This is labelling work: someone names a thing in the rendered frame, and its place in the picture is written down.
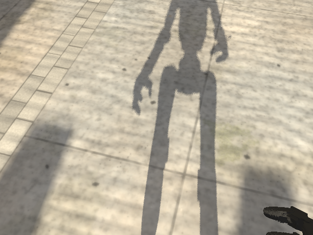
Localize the robot right hand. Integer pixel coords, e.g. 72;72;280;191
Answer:
263;206;313;235

